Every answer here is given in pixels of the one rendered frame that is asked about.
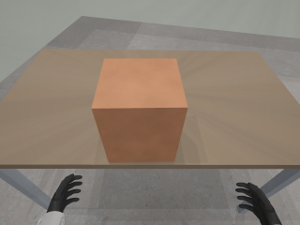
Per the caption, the table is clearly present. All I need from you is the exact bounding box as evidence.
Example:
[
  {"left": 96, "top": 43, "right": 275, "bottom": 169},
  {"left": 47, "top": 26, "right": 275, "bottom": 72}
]
[{"left": 0, "top": 49, "right": 300, "bottom": 214}]

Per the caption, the left robot hand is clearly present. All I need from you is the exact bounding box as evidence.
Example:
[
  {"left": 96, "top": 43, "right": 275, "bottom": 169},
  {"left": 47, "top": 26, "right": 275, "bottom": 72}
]
[{"left": 47, "top": 173, "right": 83, "bottom": 213}]

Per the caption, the carton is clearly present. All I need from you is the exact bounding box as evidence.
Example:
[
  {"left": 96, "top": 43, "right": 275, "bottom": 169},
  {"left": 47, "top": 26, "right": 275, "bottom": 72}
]
[{"left": 91, "top": 58, "right": 188, "bottom": 163}]

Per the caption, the robot left forearm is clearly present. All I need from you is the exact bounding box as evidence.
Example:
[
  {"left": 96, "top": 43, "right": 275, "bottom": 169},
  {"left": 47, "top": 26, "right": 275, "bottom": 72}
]
[{"left": 37, "top": 211, "right": 66, "bottom": 225}]

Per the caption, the right robot hand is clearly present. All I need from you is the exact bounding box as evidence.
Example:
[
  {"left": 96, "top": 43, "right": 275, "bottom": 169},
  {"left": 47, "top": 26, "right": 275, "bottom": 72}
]
[{"left": 235, "top": 182, "right": 282, "bottom": 225}]

